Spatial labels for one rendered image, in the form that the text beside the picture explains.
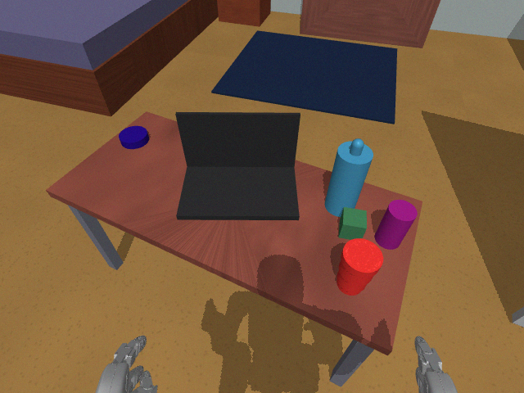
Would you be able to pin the coffee table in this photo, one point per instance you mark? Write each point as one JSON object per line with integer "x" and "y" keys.
{"x": 293, "y": 263}

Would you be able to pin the left robot hand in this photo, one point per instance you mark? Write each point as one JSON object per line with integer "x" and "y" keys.
{"x": 116, "y": 377}

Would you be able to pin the right robot hand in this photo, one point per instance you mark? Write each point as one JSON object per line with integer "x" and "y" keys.
{"x": 429, "y": 375}

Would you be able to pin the bed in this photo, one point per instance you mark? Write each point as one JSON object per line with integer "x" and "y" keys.
{"x": 93, "y": 55}

